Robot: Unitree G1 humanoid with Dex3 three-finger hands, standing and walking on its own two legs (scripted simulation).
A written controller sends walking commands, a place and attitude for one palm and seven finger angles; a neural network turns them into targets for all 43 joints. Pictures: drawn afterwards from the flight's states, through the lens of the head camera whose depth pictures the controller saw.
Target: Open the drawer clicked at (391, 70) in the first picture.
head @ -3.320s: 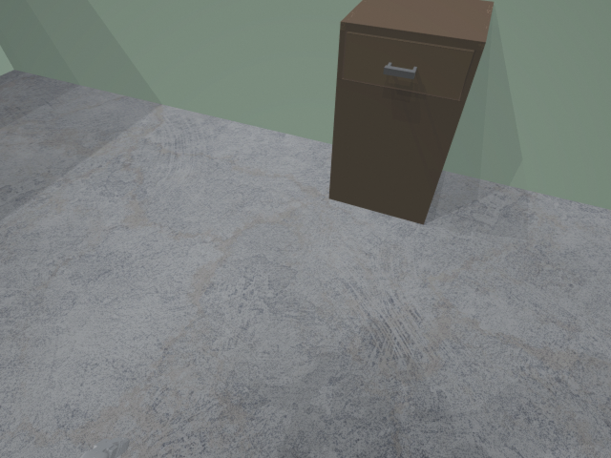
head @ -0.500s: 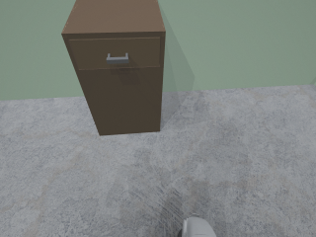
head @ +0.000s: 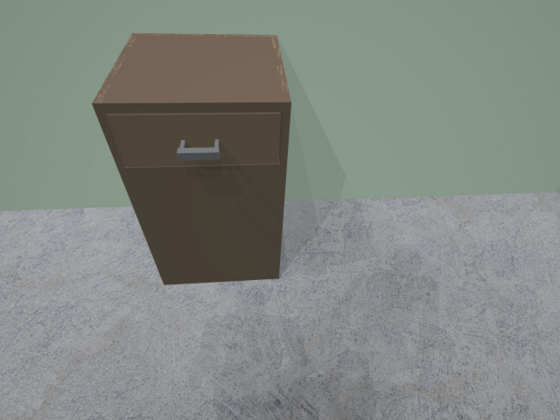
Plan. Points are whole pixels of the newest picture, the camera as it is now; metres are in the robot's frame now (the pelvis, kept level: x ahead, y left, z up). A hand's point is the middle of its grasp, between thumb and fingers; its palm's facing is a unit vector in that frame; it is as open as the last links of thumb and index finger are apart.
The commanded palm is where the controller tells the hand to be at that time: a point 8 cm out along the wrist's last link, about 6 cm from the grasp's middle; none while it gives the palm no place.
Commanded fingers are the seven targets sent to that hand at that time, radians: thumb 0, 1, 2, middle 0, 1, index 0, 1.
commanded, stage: turn to face it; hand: left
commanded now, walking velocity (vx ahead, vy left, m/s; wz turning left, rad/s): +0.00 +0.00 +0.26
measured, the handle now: (199, 148) +0.75 +0.23 -0.06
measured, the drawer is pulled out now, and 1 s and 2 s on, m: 0.00 0.00 0.00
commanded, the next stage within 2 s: take the last steps up to it in 0.08 s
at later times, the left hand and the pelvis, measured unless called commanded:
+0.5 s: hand out of the picture -0.03 +0.18 -0.17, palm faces +0.20 -0.97 -0.17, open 7.4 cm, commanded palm none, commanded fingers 0.00 0.90 0.90 -0.20 -0.30 -0.20 -0.30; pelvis +0.05 +0.02 +0.01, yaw +6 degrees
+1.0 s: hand (171, 346) +0.28 +0.21 -0.16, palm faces +0.08 -0.96 -0.25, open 7.3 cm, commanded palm none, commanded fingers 0.00 0.90 0.90 -0.20 -0.30 -0.20 -0.30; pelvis +0.20 +0.01 -0.01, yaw +5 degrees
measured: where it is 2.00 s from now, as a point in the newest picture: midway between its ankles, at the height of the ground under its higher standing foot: outside the picture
